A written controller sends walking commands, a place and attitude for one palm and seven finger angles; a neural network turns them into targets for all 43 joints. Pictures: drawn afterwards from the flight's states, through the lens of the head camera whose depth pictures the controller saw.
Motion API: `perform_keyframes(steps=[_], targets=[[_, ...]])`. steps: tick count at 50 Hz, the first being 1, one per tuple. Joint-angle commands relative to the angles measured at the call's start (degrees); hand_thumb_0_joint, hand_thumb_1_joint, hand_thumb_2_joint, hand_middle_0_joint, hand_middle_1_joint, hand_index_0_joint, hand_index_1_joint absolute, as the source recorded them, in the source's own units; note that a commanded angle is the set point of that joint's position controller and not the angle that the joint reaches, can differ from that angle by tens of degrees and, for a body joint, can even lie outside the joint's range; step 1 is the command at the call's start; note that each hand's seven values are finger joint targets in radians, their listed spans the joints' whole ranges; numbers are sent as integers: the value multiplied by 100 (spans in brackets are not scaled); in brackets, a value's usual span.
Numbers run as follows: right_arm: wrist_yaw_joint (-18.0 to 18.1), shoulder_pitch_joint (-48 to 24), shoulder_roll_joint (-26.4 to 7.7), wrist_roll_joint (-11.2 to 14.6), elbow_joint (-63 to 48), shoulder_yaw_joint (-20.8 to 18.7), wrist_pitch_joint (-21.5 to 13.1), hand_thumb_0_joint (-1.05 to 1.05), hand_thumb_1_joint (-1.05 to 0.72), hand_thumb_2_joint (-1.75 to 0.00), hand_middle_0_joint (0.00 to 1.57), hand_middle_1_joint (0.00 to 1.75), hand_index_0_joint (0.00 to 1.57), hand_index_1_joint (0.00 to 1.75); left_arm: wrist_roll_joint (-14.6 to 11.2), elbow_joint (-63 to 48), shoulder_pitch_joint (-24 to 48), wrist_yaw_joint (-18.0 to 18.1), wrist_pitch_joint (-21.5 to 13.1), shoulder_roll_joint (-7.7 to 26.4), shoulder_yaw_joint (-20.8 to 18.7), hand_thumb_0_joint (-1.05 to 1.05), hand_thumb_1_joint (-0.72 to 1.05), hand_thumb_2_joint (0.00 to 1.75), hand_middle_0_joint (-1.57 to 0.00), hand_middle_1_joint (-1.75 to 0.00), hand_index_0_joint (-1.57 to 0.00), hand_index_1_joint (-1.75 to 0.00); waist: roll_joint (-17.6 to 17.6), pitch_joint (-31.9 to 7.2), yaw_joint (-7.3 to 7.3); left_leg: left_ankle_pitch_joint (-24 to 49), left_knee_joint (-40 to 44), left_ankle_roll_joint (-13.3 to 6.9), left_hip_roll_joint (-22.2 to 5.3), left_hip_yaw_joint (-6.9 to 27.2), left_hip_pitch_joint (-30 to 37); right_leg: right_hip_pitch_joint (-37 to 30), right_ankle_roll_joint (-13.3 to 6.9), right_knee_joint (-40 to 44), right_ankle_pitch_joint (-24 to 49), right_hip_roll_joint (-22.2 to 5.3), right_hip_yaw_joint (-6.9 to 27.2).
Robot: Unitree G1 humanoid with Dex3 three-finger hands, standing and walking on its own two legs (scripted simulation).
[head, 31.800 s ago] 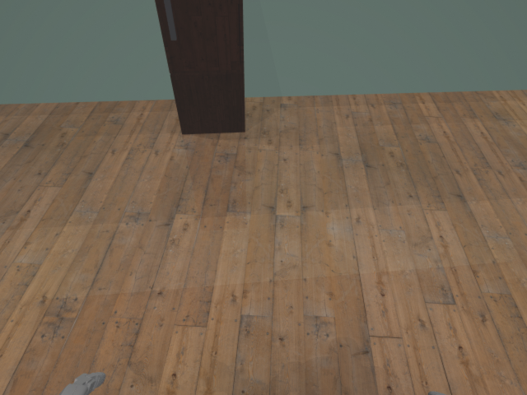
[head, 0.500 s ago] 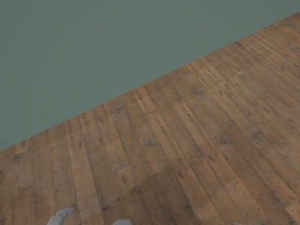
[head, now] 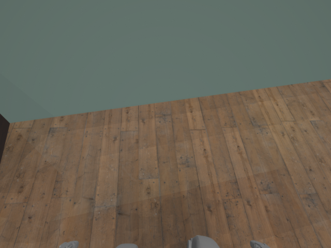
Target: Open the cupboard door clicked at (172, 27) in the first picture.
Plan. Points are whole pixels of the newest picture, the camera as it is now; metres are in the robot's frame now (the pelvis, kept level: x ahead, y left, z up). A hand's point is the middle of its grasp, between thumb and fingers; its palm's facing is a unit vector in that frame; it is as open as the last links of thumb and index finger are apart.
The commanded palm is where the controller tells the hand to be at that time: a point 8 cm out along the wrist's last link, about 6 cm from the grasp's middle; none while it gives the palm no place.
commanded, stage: turn to face it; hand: left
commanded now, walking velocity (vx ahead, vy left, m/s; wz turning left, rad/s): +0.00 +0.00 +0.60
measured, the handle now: out of the picture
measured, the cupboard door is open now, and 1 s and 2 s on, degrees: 49 49 49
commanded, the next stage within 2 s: take the last steps up to it in 1.78 s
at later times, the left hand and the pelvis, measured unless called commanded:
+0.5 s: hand out of the picture +0.03 +0.15 -0.15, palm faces +0.31 -0.92 -0.24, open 7.4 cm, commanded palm none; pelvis +0.02 -0.06 +0.01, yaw +18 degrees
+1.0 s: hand out of the picture +0.00 +0.14 -0.14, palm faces +0.57 -0.76 -0.32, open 7.4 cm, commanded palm none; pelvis +0.05 -0.09 +0.00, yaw +37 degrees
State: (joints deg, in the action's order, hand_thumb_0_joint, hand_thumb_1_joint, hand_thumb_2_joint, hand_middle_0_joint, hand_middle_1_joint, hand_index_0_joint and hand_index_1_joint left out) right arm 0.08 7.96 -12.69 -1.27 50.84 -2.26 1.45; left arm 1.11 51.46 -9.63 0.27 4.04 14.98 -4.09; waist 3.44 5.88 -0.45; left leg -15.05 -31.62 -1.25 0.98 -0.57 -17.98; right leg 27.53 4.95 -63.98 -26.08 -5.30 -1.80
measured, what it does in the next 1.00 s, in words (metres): steps to the right, turning left: right foot, then left foot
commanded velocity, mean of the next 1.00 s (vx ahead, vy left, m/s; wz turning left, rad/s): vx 0.00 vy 0.00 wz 0.60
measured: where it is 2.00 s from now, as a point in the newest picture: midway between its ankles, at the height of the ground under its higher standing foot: outside the picture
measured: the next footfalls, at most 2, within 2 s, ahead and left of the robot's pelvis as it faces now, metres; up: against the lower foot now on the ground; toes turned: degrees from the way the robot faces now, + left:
right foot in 0.22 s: +0.06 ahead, -0.16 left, +0.00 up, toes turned +6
left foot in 0.58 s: +0.02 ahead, +0.08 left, +0.00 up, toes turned +26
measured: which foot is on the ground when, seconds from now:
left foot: down 0.00-0.22, up 0.24-0.56, down 0.58-0.92, up 0.94-1.00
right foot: up 0.00-0.20, down 0.22-0.58, up 0.60-0.90, down 0.92-1.00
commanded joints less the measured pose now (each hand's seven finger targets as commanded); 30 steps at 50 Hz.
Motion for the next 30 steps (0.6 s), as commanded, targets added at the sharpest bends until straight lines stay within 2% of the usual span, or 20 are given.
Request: perform_keyframes(steps=[1, 4, 6, 8, 9, 10, 11, 12, 13, 14, 15, 16, 18, 21, 24, 26, 27, 28, 29, 30], targets=[[102, 245, -1251, -2, -285, -361, -98, 0, -90, -90, 20, 30, 20, 30, -16, -535, 38, 3, -201, 393, -101, 0, 90, 90, -20, -30, -20, -30, -1096, -934, 110, 1988, 1149, -756, -1328, 1439, 900, 201, 11, 432, 254, 67, 178], [80, 339, -1283, -27, -246, -400, -71, 0, -90, -90, 20, 30, 20, 30, -35, -658, 269, 17, -215, 361, -73, 0, 90, 90, -20, -30, -20, -30, -1239, -898, 197, 1839, 1077, -803, -1312, 1695, 787, -145, -12, 1335, 78, 217, 131], [68, 193, -1311, -34, -289, -440, -33, 0, -90, -90, 20, 30, 20, 30, -51, -669, 158, 21, -245, 342, -60, 0, 90, 90, -20, -30, -20, -30, -1350, -909, 139, 1891, 923, -750, -1239, 1794, 554, -648, -44, 2059, 96, 388, 26], [64, -55, -1295, 3, -371, -465, 1, 0, -90, -90, 20, 30, 20, 30, -69, -556, -303, 34, -293, 393, -91, 0, 90, 90, -20, -30, -20, -30, -1285, -978, -99, 1722, 561, -561, -1034, 1777, 49, -1585, -81, 3131, 791, 514, -63], [51, -139, -1155, 55, -420, -457, 9, 0, -90, -90, 20, 30, 20, 30, -60, -493, -593, 60, -350, 573, -141, 0, 90, 90, -20, -30, -20, -30, -807, -1038, -254, 1091, 170, -304, -746, 1640, -476, -2339, -124, 4026, 1294, 323, 93], [9, -113, -782, 115, -523, -409, 12, 0, -90, -90, 20, 30, 20, 30, 41, -475, -806, 119, -413, 1102, -250, 0, 90, 90, -20, -30, -20, -30, 642, -1034, -362, -498, -920, 128, -50, 894, -1503, -3018, -500, 4903, 1040, -1012, 1464], [-19, -243, -687, 90, -640, -398, 10, 0, -90, -90, 20, 30, 20, 30, 69, -535, -738, 150, -405, 1430, -275, 0, 90, 90, -20, -30, -20, -30, 1621, -866, -399, -2121, -2502, 384, 313, 259, -1776, -2447, -1201, 5161, 1578, -2334, 2641], [-51, -168, -868, 44, -592, -418, 41, 0, -90, -90, 20, 30, 20, 30, 35, -594, -511, 168, -406, 1255, -207, 0, 90, 90, -20, -30, -20, -30, 1037, -714, -242, -1962, -3432, 313, -29, 525, -1649, -1885, -1458, 4995, 1626, -2288, 2199], [-75, -2, -868, 21, -393, -459, 110, 0, -90, -90, 20, 30, 20, 30, 26, -679, -110, 183, -434, 849, -130, 0, 90, 90, -20, -30, -20, -30, 956, -487, 14, -1445, -3886, 336, -176, 597, -1636, -1528, -1339, 5021, 1352, -1858, 1696], [-101, 37, -784, 2, -268, -460, 163, 0, -90, -90, 20, 30, 20, 30, 11, -712, 130, 169, -411, 741, -86, 0, 90, 90, -20, -30, -20, -30, 1037, -350, 140, -1150, -4127, 417, -230, 412, -1626, -1420, -1219, 4896, 1631, -1532, 1280], [-138, 148, -731, 15, -233, -437, 189, 0, -90, -90, 20, 30, 20, 30, 5, -761, 282, 170, -394, 662, -60, 0, 90, 90, -20, -30, -20, -30, 1080, -413, 229, -988, -4043, 467, -289, 284, -1539, -1490, -1140, 4748, 2114, -1361, 712], [-161, 88, -628, 17, -251, -384, 170, 0, -90, -90, 20, 30, 20, 30, 10, -752, 230, 163, -427, 570, -47, 0, 90, 90, -20, -30, -20, -30, 1034, -384, 200, -942, -3679, 522, -290, 126, -1531, -1713, -1088, 4617, 2815, -1227, 329], [-170, -150, -514, 53, -311, -310, 136, 0, -90, -90, 20, 30, 20, 30, 29, -647, -151, 172, -459, 665, -91, 0, 90, 90, -20, -30, -20, -30, 874, -677, 11, -1105, -2671, 589, -272, -129, -1383, -2414, -1107, 4259, 3947, -1261, 85], [-194, -471, -365, 74, -386, -237, 96, 0, -90, -90, 20, 30, 20, 30, 51, -456, -615, 164, -453, 886, -166, 0, 90, 90, -20, -30, -20, -30, 680, -754, -240, -1100, -1626, 556, -158, -433, -1031, -2724, -1133, 3981, 4530, -1424, -36], [-180, -362, -397, 85, -403, -221, 61, 0, -90, -90, 20, 30, 20, 30, 59, -400, -612, 141, -439, 1007, -211, 0, 90, 90, -20, -30, -20, -30, 834, -834, -188, -932, -864, 462, -101, -596, -553, -2626, -1092, 3707, 4568, -1542, -131], [-165, -102, -506, 67, -351, -244, 43, 0, -90, -90, 20, 30, 20, 30, 20, -393, -510, 104, -416, 1000, -222, 0, 90, 90, -20, -30, -20, -30, 821, -855, -15, -259, -110, 381, -44, -645, 117, -2235, -829, 3315, 4176, -1431, -395], [-155, 178, -663, 53, -271, -289, 15, 0, -90, -90, 20, 30, 20, 30, -21, -427, -408, 85, -401, 954, -226, 0, 90, 90, -20, -30, -20, -30, 498, -937, 193, 349, 474, 297, -93, -536, 757, -1816, -627, 2798, 3894, -1364, -575], [-123, 584, -1142, 10, -198, -414, -28, 0, -90, -90, 20, 30, 20, 30, -53, -530, -356, 61, -365, 739, -193, 0, 90, 90, -20, -30, -20, -30, -634, -1256, 424, 1502, 761, -100, -950, 599, 1732, -797, -284, 1733, 2406, -935, -876], [-71, 1025, -1730, -20, -156, -571, -31, 0, -90, -90, 20, 30, 20, 30, -80, -811, -17, 41, -336, 317, -53, 0, 90, 90, -20, -30, -20, -30, -2184, -1255, 684, 3603, 1062, -1069, -2444, 2672, 2087, 654, 76, 408, -1246, -138, -778], [-23, 1236, -1752, -1, -25, -553, 2, 0, -90, -90, 20, 30, 20, 30, -24, -924, 357, 82, -257, 499, -32, 0, 90, 90, -20, -30, -20, -30, -1445, -1207, 705, 3600, 919, -1383, -2626, 2538, 1896, 786, -38, -132, -1236, -220, 13]])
